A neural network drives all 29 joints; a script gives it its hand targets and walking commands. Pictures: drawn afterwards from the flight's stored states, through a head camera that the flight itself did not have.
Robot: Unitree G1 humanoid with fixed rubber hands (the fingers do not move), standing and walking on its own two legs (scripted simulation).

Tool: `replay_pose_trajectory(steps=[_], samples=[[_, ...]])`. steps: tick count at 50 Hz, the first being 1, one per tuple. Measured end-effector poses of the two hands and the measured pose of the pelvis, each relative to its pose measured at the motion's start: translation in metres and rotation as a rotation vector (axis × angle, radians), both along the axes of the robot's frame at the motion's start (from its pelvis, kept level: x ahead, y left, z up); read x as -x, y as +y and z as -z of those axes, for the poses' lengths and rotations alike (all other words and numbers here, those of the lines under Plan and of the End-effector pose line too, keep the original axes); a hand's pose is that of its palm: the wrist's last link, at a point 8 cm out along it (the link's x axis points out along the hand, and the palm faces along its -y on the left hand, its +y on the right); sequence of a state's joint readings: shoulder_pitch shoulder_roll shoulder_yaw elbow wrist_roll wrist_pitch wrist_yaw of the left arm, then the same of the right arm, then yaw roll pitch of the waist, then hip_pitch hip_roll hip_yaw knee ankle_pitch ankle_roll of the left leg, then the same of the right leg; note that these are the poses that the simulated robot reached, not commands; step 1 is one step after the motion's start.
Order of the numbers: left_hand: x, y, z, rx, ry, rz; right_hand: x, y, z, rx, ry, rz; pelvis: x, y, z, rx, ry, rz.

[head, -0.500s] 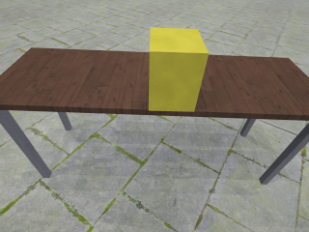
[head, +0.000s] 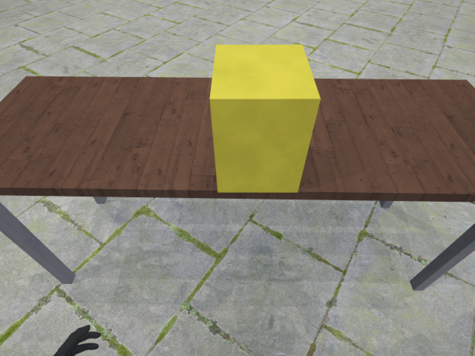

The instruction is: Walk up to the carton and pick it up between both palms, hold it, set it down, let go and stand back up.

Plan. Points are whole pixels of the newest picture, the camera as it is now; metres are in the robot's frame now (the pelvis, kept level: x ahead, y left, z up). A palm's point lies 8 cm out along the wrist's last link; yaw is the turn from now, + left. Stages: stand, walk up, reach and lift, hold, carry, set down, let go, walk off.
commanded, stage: walk up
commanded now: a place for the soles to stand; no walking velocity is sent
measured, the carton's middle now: (258, 121) +0.61 -0.02 +0.06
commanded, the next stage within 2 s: none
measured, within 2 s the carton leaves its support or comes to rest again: neither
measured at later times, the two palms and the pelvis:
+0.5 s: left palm (74, 337) +0.19 +0.31 -0.09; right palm out of the picture +0.17 -0.32 -0.07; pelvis +0.10 +0.00 +0.00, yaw +1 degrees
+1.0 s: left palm (113, 291) +0.27 +0.27 -0.11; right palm (444, 326) +0.22 -0.35 -0.10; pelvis +0.16 -0.04 -0.02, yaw -1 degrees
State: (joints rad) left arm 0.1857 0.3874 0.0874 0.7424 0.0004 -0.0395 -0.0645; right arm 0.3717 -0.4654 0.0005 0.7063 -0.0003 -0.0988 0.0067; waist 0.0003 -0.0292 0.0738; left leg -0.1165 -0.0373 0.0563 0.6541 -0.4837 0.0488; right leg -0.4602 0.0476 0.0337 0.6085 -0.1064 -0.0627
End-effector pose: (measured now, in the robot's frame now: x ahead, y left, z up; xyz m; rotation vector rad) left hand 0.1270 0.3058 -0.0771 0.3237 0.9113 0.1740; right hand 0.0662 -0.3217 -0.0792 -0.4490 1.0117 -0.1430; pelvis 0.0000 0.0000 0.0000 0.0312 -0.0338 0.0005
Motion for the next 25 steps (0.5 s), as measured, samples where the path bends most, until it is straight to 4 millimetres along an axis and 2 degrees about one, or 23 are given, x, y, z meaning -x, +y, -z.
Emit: replay_pose_trajectory(steps=[3,6,13,20,25], samples=[[-0.004,-0.009,0.0,-0.009,0.006,-0.02,-0.017,-0.005,0.005,-0.02,-0.001,-0.003,-0.014,-0.012,0.0,0.005,-0.031,-0.011],[0.001,-0.013,-0.004,-0.025,0.043,-0.035,-0.028,-0.011,0.003,-0.028,0.007,0.0,-0.026,-0.019,-0.005,-0.004,-0.044,-0.012],[0.0,-0.017,-0.005,-0.029,0.104,-0.049,-0.047,-0.018,0.0,-0.027,0.047,0.015,-0.051,-0.024,-0.011,-0.005,-0.067,-0.011],[-0.03,-0.009,0.001,0.011,0.112,-0.046,-0.08,-0.008,-0.01,-0.003,0.024,0.01,-0.08,-0.013,-0.011,0.02,-0.029,-0.014],[-0.06,0.0,0.011,0.03,0.095,-0.04,-0.104,0.002,-0.011,0.033,-0.018,0.006,-0.1,-0.001,-0.005,0.024,-0.021,-0.016]])
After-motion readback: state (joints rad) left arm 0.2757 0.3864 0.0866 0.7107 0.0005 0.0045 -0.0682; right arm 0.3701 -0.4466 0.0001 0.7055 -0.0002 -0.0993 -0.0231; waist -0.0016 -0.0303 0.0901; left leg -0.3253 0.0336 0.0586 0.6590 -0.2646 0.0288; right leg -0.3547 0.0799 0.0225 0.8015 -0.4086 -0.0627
